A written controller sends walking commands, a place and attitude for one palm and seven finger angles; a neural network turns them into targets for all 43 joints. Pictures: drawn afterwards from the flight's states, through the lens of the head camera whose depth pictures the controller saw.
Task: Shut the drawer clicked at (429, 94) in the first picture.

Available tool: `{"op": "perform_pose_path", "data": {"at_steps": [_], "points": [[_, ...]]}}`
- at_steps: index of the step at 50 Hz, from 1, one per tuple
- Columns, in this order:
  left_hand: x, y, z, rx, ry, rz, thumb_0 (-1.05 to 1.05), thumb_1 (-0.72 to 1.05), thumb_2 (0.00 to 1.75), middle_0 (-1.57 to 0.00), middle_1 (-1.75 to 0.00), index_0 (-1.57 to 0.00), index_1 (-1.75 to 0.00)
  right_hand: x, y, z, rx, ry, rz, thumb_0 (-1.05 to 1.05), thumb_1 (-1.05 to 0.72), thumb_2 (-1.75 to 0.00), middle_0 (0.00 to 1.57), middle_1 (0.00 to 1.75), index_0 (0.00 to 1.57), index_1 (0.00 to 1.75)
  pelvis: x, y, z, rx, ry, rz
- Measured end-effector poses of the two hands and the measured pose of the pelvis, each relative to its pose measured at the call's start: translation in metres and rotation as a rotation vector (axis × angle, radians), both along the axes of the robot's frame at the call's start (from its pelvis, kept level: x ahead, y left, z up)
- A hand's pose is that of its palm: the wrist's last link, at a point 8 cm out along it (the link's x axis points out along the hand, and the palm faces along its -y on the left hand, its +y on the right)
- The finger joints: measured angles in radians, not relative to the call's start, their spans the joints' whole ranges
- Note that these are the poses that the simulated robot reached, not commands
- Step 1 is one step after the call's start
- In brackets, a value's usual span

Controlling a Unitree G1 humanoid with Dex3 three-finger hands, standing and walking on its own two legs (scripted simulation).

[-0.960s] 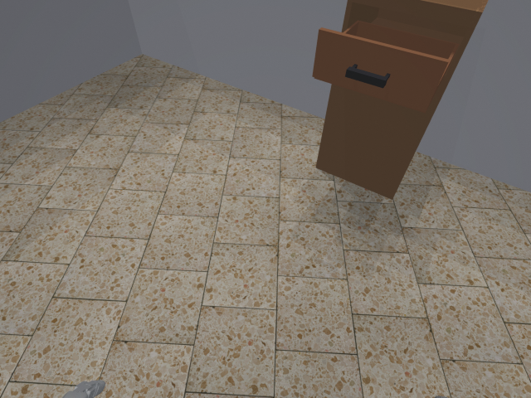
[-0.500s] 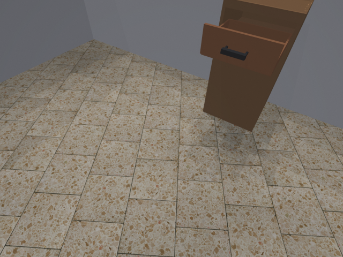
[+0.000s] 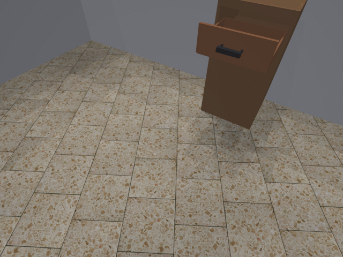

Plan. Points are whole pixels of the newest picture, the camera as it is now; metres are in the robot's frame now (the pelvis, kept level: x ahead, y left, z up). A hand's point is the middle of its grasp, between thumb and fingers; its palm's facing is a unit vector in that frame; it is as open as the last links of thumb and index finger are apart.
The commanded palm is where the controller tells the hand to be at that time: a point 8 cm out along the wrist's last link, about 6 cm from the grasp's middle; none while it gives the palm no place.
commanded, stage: look at it before walking up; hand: left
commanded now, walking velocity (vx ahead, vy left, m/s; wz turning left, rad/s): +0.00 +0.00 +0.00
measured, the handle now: (229, 50) +1.05 -0.23 -0.01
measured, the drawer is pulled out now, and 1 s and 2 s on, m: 0.30 0.30 0.30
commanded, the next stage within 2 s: walk to a spot facing it in 0.48 s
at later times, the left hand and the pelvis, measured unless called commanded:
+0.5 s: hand out of the picture +0.08 +0.24 -0.16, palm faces -0.03 -0.95 -0.32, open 7.4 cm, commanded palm none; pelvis +0.01 +0.00 +0.00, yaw +0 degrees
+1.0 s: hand out of the picture +0.04 +0.19 -0.20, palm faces +0.00 -0.99 -0.14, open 7.4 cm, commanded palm none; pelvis +0.09 +0.02 -0.02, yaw -5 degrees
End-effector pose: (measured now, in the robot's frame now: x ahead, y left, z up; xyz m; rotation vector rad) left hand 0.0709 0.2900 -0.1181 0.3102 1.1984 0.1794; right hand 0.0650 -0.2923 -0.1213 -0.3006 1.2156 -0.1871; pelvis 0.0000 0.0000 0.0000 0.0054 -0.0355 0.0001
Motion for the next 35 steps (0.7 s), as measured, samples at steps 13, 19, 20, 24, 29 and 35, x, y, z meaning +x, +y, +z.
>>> {"op": "perform_pose_path", "data": {"at_steps": [13,19,20,24,29,35], "points": [[0.003,-0.005,0.000,-0.006,-0.004,-0.001,0.00,0.90,0.90,-0.20,-0.30,-0.20,-0.30,0.009,-0.003,0.002,-0.003,-0.015,0.005,0.00,-0.90,-0.90,0.20,0.30,0.20,0.30,0.002,-0.003,0.001,-0.001,0.002,-0.001],[0.001,-0.005,-0.001,-0.006,0.009,0.004,0.00,0.90,0.90,-0.20,-0.30,-0.20,-0.30,0.011,-0.004,0.003,-0.006,-0.009,0.008,0.00,-0.90,-0.90,0.20,0.30,0.20,0.30,0.003,-0.004,0.001,-0.001,0.005,0.000],[0.001,-0.004,-0.001,-0.006,0.011,0.005,0.00,0.90,0.90,-0.20,-0.30,-0.20,-0.30,0.011,-0.004,0.003,-0.007,-0.008,0.009,0.00,-0.90,-0.90,0.20,0.30,0.20,0.30,0.004,-0.004,0.001,-0.001,0.006,0.000],[-0.001,-0.004,-0.002,-0.005,0.020,0.008,0.00,0.90,0.90,-0.20,-0.30,-0.20,-0.30,0.013,-0.005,0.003,-0.008,-0.003,0.010,0.00,-0.90,-0.90,0.20,0.30,0.20,0.30,0.005,-0.004,0.001,-0.002,0.006,0.001],[-0.001,-0.003,-0.002,-0.004,0.026,0.011,0.00,0.90,0.90,-0.20,-0.30,-0.20,-0.30,0.015,-0.004,0.004,-0.009,-0.002,0.011,0.00,-0.90,-0.90,0.20,0.30,0.20,0.30,0.007,-0.004,0.002,-0.002,0.007,0.002],[-0.004,-0.010,-0.009,-0.020,0.049,0.022,0.00,0.90,0.90,-0.20,-0.30,-0.20,-0.30,0.014,0.004,-0.003,0.009,0.004,0.002,0.00,-0.90,-0.90,0.20,0.30,0.20,0.30,0.015,-0.003,-0.001,-0.003,0.010,-0.016]]}}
